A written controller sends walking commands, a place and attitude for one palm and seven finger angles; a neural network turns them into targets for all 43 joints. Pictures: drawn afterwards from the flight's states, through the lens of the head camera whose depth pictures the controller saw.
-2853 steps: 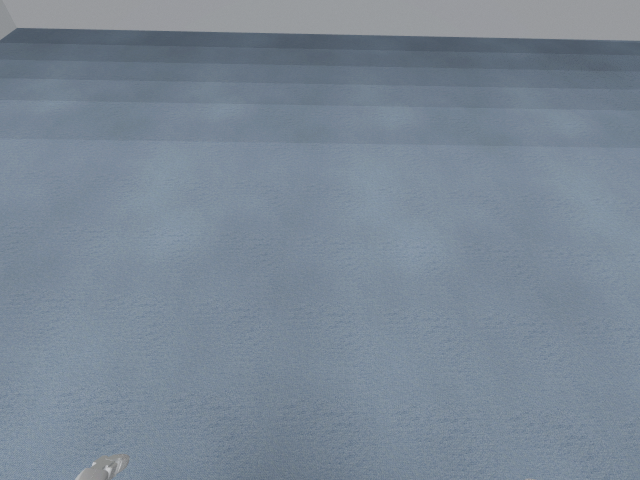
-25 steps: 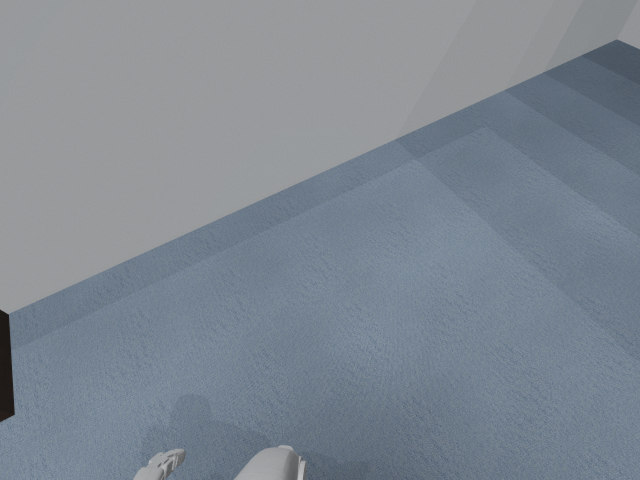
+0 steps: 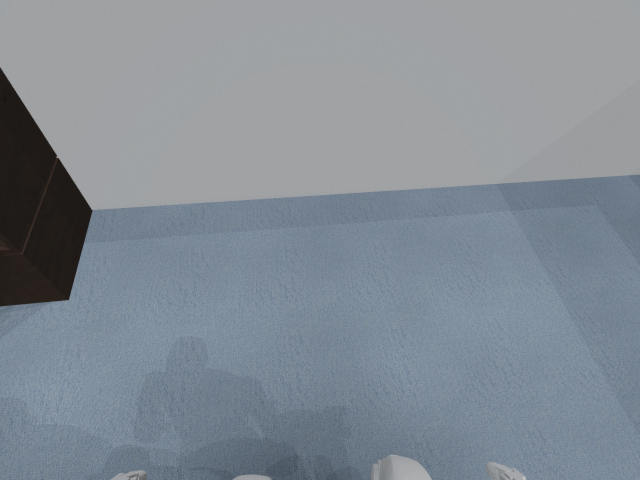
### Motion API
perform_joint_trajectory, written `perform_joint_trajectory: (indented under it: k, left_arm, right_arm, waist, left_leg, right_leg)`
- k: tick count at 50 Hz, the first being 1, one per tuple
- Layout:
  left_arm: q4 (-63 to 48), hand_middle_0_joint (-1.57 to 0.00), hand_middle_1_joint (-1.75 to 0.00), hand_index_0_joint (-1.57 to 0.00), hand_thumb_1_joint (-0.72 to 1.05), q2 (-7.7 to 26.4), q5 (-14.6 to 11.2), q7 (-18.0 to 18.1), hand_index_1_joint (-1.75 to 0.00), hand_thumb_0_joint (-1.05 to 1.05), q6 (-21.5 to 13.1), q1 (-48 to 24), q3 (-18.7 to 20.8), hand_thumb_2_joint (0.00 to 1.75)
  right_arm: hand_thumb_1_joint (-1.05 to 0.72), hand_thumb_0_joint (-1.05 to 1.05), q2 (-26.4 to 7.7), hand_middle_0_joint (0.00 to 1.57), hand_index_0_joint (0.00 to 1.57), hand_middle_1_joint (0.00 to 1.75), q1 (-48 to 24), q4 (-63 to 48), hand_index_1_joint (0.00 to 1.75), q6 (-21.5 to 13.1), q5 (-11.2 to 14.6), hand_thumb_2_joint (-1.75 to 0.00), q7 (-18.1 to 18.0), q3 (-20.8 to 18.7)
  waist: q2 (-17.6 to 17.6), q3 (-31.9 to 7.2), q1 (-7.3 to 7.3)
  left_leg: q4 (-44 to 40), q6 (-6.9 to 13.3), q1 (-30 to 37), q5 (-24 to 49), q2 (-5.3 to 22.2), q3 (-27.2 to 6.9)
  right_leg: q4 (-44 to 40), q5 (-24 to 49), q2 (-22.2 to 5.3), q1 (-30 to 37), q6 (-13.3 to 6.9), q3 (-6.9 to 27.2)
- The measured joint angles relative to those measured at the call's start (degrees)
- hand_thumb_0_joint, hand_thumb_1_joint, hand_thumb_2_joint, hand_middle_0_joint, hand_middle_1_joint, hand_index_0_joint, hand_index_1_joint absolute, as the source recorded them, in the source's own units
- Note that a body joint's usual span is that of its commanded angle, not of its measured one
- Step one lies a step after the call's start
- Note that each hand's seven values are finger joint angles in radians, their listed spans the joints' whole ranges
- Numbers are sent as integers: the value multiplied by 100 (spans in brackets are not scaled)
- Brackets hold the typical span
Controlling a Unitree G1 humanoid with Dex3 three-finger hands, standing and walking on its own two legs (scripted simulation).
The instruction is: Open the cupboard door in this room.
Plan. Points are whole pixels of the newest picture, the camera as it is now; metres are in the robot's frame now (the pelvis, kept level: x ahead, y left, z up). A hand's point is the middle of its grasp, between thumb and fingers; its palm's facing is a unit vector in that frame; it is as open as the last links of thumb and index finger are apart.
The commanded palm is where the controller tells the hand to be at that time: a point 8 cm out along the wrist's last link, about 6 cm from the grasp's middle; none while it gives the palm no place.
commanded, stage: turn to face it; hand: left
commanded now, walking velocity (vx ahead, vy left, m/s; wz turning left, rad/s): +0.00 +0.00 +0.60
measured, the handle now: out of the picture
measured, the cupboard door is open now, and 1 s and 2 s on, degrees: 45 45 45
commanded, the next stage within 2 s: take the last steps up to it in 1.44 s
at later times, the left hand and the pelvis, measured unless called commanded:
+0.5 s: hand out of the picture +0.03 +0.14 -0.14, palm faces +0.31 -0.92 -0.25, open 7.4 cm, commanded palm none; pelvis +0.01 -0.06 +0.01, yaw +19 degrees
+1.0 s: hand out of the picture -0.04 +0.21 -0.16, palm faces +0.58 -0.78 -0.25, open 7.4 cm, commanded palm none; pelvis +0.00 -0.03 +0.01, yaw +35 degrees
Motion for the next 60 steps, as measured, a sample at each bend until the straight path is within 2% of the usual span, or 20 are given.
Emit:
perform_joint_trajectory:
  k: [6,9,12,15,18,20,23,27,31,34,35,36,38,40,43,50,55,58,59,60]
  left_arm:
    - [-163,-20,-30,-20,91,-59,-13,-6,-29,0,-43,-172,-30,90]
    - [-229,-20,-30,-20,91,-117,-38,1,-29,0,-78,-248,-70,90]
    - [-326,-20,-30,-20,91,-176,-55,8,-30,0,-201,-230,-121,90]
    - [-297,-20,-30,-20,91,-367,-7,54,-30,0,-288,-199,-219,90]
    - [-261,-20,-30,-20,91,-490,-26,75,-30,0,-280,-51,-283,90]
    - [-221,-20,-30,-20,91,-530,-33,83,-30,0,-276,38,-295,90]
    - [-178,-20,-30,-20,90,-560,-27,87,-30,0,-296,141,-302,90]
    - [-136,-21,-30,-20,91,-538,-2,84,-30,0,-331,255,-271,90]
    - [-65,-21,-30,-20,91,-400,32,59,-30,0,-320,380,-202,90]
    - [0,-21,-30,-20,91,-242,9,28,-30,0,-267,531,-124,90]
    - [49,-21,-30,-20,91,-164,-15,18,-30,0,-213,523,-90,90]
    - [98,-21,-30,-20,91,-95,-20,29,-30,0,-124,482,-65,90]
    - [156,-20,-30,-20,91,-6,-14,56,-30,0,20,393,-28,90]
    - [177,-20,-30,-20,91,22,-6,45,-30,1,59,278,-4,90]
    - [91,-20,-30,-20,91,20,4,5,-29,1,21,106,-2,90]
    - [-126,-20,-30,-20,91,-42,-15,12,-29,0,-44,-218,-39,90]
    - [-239,-20,-30,-20,91,-148,-52,29,-29,0,-74,-422,-98,90]
    - [-311,-20,-30,-20,91,-225,-84,38,-30,0,-160,-463,-148,90]
    - [-339,-20,-30,-20,91,-246,-76,46,-30,0,-216,-437,-164,90]
    - [-327,-20,-30,-20,91,-311,-50,66,-30,0,-262,-429,-176,90]
  right_arm:
    - [-91,0,29,20,20,30,224,77,30,42,-15,-90,29,-18]
    - [-91,0,23,20,20,30,324,101,30,83,-27,-90,38,-57]
    - [-91,0,-10,20,20,30,443,121,30,135,16,-90,37,-120]
    - [-91,0,-137,20,20,30,412,230,30,225,34,-90,47,-227]
    - [-91,0,-203,20,20,30,398,303,30,292,19,-90,97,-274]
    - [-91,0,-202,20,20,30,385,319,30,311,25,-90,126,-275]
    - [-91,0,-173,20,20,30,341,334,30,337,35,-90,149,-256]
    - [-91,0,-144,20,19,30,186,347,30,351,43,-90,155,-221]
    - [-91,0,-102,20,19,30,-52,268,30,295,62,-90,156,-170]
    - [-91,0,-96,20,19,30,-160,103,30,173,55,-90,172,-131]
    - [-91,0,-65,20,19,30,-200,60,30,105,39,-90,165,-137]
    - [-91,0,-36,20,19,30,-227,21,30,51,34,-90,150,-121]
    - [-91,0,4,20,20,30,-204,-35,30,-9,21,-90,105,-68]
    - [-91,0,21,20,20,30,-127,-54,30,-19,5,-90,39,-37]
    - [-91,0,29,20,20,30,-16,-12,30,-16,5,-90,-12,4]
    - [-91,0,104,20,20,30,304,128,30,3,-6,-90,4,22]
    - [-91,0,108,20,20,30,480,205,30,73,-29,-90,15,-44]
    - [-91,0,70,20,20,30,573,240,30,121,-2,-90,8,-103]
    - [-91,0,49,20,20,30,613,249,30,133,25,-90,12,-127]
    - [-91,0,3,20,20,30,586,291,30,157,46,-90,10,-165]
  waist:
    - [163,-82,-93]
    - [261,-88,-184]
    - [316,-145,-216]
    - [500,-48,-240]
    - [479,-36,-273]
    - [413,-42,-302]
    - [288,-33,-288]
    - [166,23,-175]
    - [36,84,-27]
    - [-44,28,18]
    - [-125,29,7]
    - [-178,42,19]
    - [-196,23,37]
    - [-141,-27,25]
    - [-55,-54,22]
    - [111,-111,-106]
    - [248,-89,-261]
    - [324,-98,-315]
    - [332,-129,-298]
    - [413,-89,-278]
  left_leg:
    - [-267,-87,6,202,-42,-344]
    - [-161,-183,-111,187,-79,-556]
    - [185,-324,-347,53,-192,-749]
    - [1752,-395,-858,-1151,-237,-632]
    - [3241,-507,-1260,-1112,-143,-280]
    - [3581,-582,-1332,-928,-12,-137]
    - [3359,-655,-1220,-882,156,-19]
    - [2481,-666,-882,-1042,273,126]
    - [1475,-569,-459,-1112,256,357]
    - [451,-391,-9,-368,174,479]
    - [516,-218,-81,-273,95,460]
    - [656,-67,-160,-348,44,431]
    - [669,94,-177,-454,9,345]
    - [445,106,-115,-355,-16,216]
    - [15,120,27,-81,-77,50]
    - [-394,93,97,212,-160,-367]
    - [-264,-27,-67,210,-225,-681]
    - [-32,-146,-243,135,-319,-872]
    - [139,-195,-342,62,-370,-912]
    - [516,-252,-474,-388,-364,-913]
  right_leg:
    - [-965,115,147,159,38,135]
    - [-1831,50,314,536,-5,105]
    - [-3149,543,430,1155,-107,21]
    - [-3083,569,398,1246,-465,-221]
    - [-3320,624,248,1494,-556,-445]
    - [-3493,680,166,1634,-560,-601]
    - [-3626,698,55,1769,-559,-839]
    - [-3565,611,-77,1834,-523,-1152]
    - [-3243,409,-237,1773,-425,-1419]
    - [-2683,109,-403,1577,-283,-1579]
    - [-2229,-193,-453,1385,-190,-1433]
    - [-1669,-562,-387,1137,-136,-1131]
    - [-728,-806,-178,689,-105,-653]
    - [-201,-541,-43,354,-65,-369]
    - [35,-20,25,48,-7,-71]
    - [-691,174,152,99,73,189]
    - [-1807,11,375,571,13,172]
    - [-2918,444,531,1114,-65,111]
    - [-3338,623,533,1313,-218,84]
    - [-3339,629,562,1336,-386,30]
